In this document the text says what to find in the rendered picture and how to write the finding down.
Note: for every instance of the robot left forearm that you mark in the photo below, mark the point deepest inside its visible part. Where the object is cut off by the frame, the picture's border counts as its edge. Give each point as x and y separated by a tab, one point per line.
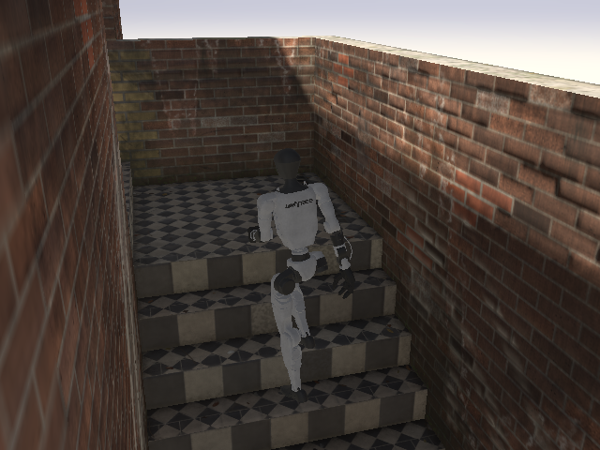
255	235

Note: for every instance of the robot left hand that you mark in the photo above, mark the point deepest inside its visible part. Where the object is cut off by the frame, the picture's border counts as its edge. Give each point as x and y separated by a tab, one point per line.
249	230

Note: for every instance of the robot right shin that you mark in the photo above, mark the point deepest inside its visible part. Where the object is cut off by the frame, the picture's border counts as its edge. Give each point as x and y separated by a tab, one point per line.
298	311

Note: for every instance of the robot left foot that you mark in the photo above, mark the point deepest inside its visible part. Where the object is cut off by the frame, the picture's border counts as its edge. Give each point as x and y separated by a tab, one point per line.
300	396

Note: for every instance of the left robot upper arm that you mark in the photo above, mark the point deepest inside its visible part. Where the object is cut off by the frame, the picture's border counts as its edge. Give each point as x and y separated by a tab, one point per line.
266	204

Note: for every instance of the robot right hand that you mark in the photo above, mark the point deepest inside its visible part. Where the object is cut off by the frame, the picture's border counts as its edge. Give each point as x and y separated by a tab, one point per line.
348	284

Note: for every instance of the robot right forearm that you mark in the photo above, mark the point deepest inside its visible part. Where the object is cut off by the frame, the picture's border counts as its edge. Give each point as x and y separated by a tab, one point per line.
340	249

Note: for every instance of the right robot upper arm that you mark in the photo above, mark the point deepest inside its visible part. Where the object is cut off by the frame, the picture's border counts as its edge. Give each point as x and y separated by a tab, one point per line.
331	223

